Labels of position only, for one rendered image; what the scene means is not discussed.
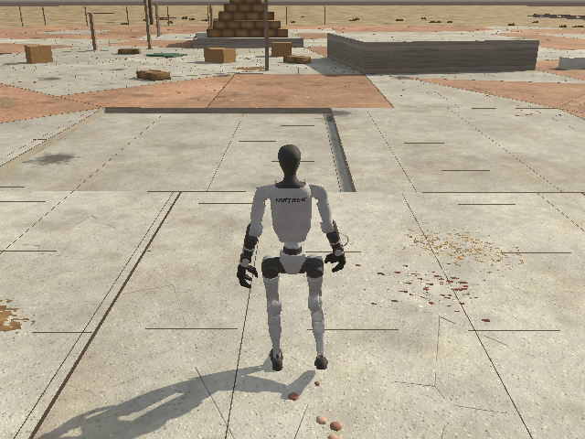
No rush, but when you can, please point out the right robot shin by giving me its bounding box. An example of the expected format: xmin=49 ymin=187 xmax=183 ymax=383
xmin=311 ymin=296 xmax=324 ymax=358

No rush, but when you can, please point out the robot left forearm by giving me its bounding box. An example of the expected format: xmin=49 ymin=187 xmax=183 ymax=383
xmin=239 ymin=224 xmax=258 ymax=267

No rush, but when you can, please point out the robot left foot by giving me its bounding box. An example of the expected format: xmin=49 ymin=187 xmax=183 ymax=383
xmin=270 ymin=348 xmax=283 ymax=371

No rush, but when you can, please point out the robot right upper arm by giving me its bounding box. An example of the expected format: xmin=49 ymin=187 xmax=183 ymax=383
xmin=309 ymin=184 xmax=335 ymax=233

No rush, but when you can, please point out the robot left hand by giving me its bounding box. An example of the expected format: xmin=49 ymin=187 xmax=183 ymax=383
xmin=237 ymin=264 xmax=258 ymax=289

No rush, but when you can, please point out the robot left upper arm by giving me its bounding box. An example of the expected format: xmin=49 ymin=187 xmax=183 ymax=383
xmin=249 ymin=185 xmax=271 ymax=237

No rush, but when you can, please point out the robot right hand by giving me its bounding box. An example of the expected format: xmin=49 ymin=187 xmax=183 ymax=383
xmin=324 ymin=253 xmax=346 ymax=273

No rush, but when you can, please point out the robot right forearm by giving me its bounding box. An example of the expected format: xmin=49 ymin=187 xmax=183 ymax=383
xmin=326 ymin=220 xmax=344 ymax=256

